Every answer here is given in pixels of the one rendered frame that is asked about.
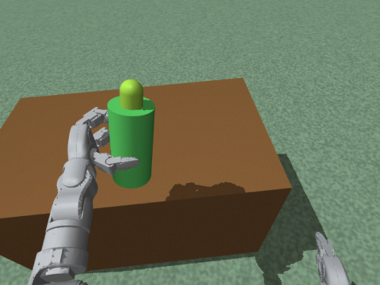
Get right robot hand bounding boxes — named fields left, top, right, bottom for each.
left=315, top=232, right=350, bottom=285

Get left robot hand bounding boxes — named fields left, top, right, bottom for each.
left=68, top=107, right=140, bottom=175

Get bottle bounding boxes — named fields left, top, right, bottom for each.
left=107, top=79, right=155, bottom=189

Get left robot arm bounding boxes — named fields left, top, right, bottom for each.
left=28, top=159, right=98, bottom=285

